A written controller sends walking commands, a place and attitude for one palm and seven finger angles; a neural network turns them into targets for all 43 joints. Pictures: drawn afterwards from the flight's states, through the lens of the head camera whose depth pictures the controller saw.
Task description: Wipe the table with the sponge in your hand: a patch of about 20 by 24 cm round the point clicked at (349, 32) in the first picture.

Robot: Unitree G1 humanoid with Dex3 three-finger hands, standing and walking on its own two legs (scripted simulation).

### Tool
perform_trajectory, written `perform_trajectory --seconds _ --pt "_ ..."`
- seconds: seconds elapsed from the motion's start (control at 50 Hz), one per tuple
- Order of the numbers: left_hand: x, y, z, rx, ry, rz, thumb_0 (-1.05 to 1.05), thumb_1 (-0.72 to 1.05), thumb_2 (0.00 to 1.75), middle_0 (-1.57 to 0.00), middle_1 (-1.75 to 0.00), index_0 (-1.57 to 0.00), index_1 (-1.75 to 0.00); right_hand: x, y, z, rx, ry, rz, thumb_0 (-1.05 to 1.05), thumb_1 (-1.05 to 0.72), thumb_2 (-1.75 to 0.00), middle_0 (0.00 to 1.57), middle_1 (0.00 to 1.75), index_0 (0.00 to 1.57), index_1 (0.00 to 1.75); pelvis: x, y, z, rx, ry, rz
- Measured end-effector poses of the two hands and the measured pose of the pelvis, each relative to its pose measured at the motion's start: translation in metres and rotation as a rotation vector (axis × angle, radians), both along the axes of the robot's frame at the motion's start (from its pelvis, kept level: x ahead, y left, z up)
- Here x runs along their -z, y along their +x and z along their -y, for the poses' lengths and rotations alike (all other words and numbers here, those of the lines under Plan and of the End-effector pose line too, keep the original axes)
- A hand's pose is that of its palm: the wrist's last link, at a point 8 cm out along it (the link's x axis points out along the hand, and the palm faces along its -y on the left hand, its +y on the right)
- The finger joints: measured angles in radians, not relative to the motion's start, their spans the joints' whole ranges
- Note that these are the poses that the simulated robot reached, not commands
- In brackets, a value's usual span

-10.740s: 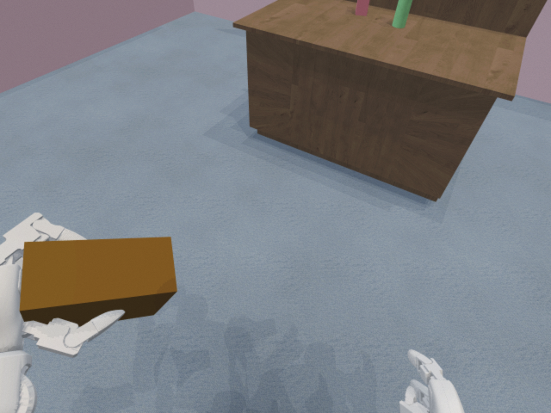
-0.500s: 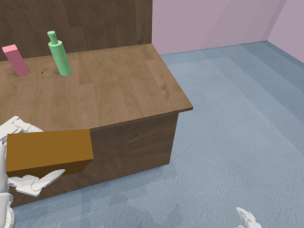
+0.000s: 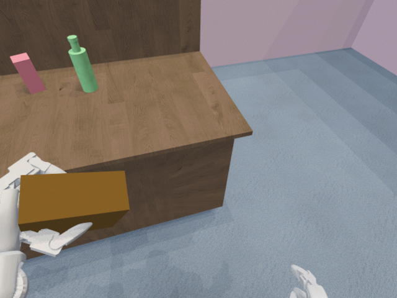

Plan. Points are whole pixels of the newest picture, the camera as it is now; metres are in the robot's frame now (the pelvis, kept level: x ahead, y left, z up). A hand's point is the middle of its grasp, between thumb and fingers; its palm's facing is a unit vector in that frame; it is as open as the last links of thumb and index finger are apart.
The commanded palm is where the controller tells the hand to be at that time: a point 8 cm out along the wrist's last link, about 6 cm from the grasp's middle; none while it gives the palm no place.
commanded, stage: come to a stop and stand still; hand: left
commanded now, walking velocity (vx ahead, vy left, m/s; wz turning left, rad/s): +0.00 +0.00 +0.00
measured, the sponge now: (90, 204) +0.23 +0.20 +0.13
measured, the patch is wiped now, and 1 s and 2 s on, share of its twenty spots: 0.00 0.00 0.00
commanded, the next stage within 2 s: look again from close up in 0.06 s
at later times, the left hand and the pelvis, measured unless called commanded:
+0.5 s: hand (55, 181) +0.26 +0.27 +0.14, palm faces +0.27 -0.89 -0.36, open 9.9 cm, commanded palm +0.21 +0.32 +0.18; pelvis +0.03 +0.04 +0.00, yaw -3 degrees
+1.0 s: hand (38, 149) +0.32 +0.32 +0.15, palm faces +0.38 -0.84 -0.39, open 9.9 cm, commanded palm +0.25 +0.35 +0.18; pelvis +0.08 +0.08 -0.02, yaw -2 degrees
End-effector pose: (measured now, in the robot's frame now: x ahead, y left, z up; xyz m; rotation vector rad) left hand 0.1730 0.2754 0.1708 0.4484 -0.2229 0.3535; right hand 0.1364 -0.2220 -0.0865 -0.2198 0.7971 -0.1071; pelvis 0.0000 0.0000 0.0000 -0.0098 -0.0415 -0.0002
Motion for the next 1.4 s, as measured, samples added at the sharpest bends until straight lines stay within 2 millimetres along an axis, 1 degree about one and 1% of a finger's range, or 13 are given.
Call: perform_trajectory --seconds 0.08,0.16,0.24,0.3,0.44,0.52,0.62,0.72,0.86,0.96,1.16,1.28,1.4 --pt "-0.007 0.001 -0.007 0.007 0.038 0.025 -0.01 -0.48 0.99 -0.76 -1.34 -0.77 -1.34 0.0 -0.002 0.0 0.01 -0.006 -0.001 0.02 -0.9 -0.9 0.2 0.3 0.2 0.3 0.001 0.0 -0.004 0.005 0.003 0.001" --pt "-0.001 0.004 -0.014 -0.007 0.033 -0.013 -0.01 -0.48 0.99 -0.76 -1.34 -0.77 -1.34 0.001 0.0 -0.001 0.025 -0.003 0.0 0.02 -0.9 -0.9 0.2 0.3 0.2 0.3 0.0 0.005 -0.01 0.011 -0.001 -0.009" --pt "-0.03 0.028 -0.044 -0.017 0.16 0.126 -0.01 -0.48 0.99 -0.76 -1.34 -0.77 -1.34 0.002 0.005 -0.012 -0.055 -0.012 0.007 0.02 -0.91 -0.9 0.2 0.3 0.2 0.3 0.006 0.001 -0.008 -0.028 0.001 -0.019" --pt "-0.042 0.039 -0.063 -0.066 0.119 0.234 -0.01 -0.48 0.99 -0.76 -1.34 -0.77 -1.34 -0.001 0.012 -0.016 -0.08 -0.007 0.028 0.02 -0.9 -0.9 0.2 0.3 0.2 0.3 0.008 0.005 -0.012 -0.004 -0.003 -0.026" --pt "0.0 0.048 -0.027 0.107 -0.029 0.076 -0.01 -0.48 1.0 -0.76 -1.34 -0.77 -1.34 -0.015 0.025 -0.025 -0.017 -0.01 0.088 0.02 -0.9 -0.9 0.2 0.3 0.2 0.3 0.002 0.027 -0.038 0.047 -0.004 -0.033" --pt "0.019 0.058 -0.041 0.104 -0.016 -0.028 -0.01 -0.48 1.0 -0.76 -1.34 -0.77 -1.34 -0.018 0.036 -0.034 -0.011 -0.039 0.058 0.02 -0.9 -0.9 0.2 0.3 0.2 0.3 0.0 0.037 -0.045 0.041 0.0 -0.043" --pt "0.005 0.075 -0.072 0.013 0.039 0.008 -0.01 -0.48 1.0 -0.76 -1.34 -0.77 -1.34 -0.016 0.061 -0.047 -0.059 -0.05 0.044 0.02 -0.9 -0.9 0.2 0.3 0.2 0.3 0.0 0.047 -0.052 0.025 -0.003 -0.054" --pt "-0.02 0.081 -0.067 0.05 0.076 0.106 -0.01 -0.48 1.0 -0.76 -1.34 -0.77 -1.34 -0.017 0.093 -0.06 -0.081 -0.025 0.095 0.02 -0.9 -0.9 0.2 0.3 0.2 0.3 0.004 0.059 -0.063 0.029 -0.012 -0.06" --pt "-0.006 0.089 -0.071 0.078 0.075 0.054 -0.01 -0.48 1.0 -0.76 -1.34 -0.77 -1.34 -0.018 0.12 -0.069 -0.037 0.0 0.155 0.02 -0.9 -0.9 0.2 0.3 0.2 0.3 0.013 0.076 -0.073 0.055 -0.001 -0.047" --pt "0.004 0.102 -0.082 0.021 0.039 0.025 -0.01 -0.48 1.0 -0.76 -1.34 -0.77 -1.34 -0.01 0.121 -0.069 -0.028 0.005 0.137 0.02 -0.9 -0.9 0.2 0.3 0.2 0.3 0.015 0.083 -0.076 0.046 -0.005 -0.029" --pt "-0.007 0.103 -0.086 0.092 0.063 0.157 -0.01 -0.48 1.0 -0.76 -1.34 -0.77 -1.34 0.005 0.109 -0.068 0.013 -0.039 0.051 0.02 -0.9 -0.9 0.2 0.3 0.2 0.3 0.028 0.089 -0.097 0.063 -0.004 -0.018" --pt "-0.01 0.13 -0.097 0.078 0.119 0.077 -0.01 -0.48 1.0 -0.76 -1.34 -0.77 -1.35 0.014 0.097 -0.087 0.106 0.046 0.092 0.02 -0.91 -0.9 0.2 0.3 0.2 0.3 0.022 0.097 -0.106 0.132 0.05 0.003" --pt "-0.013 0.154 -0.084 0.126 0.098 0.069 -0.01 -0.48 1.0 -0.76 -1.34 -0.77 -1.35 0.029 0.089 -0.098 0.102 0.093 0.044 0.02 -0.9 -0.9 0.2 0.3 0.2 0.3 0.02 0.104 -0.112 0.102 0.022 0.001"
